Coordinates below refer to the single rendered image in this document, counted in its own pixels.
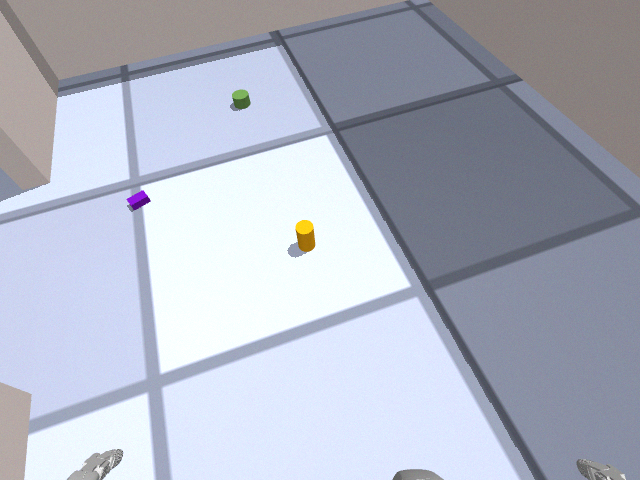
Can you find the left robot hand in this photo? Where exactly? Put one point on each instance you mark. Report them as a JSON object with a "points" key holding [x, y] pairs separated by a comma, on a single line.
{"points": [[98, 465]]}

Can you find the right robot hand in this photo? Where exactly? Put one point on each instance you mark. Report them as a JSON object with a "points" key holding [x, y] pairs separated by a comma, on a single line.
{"points": [[597, 471]]}

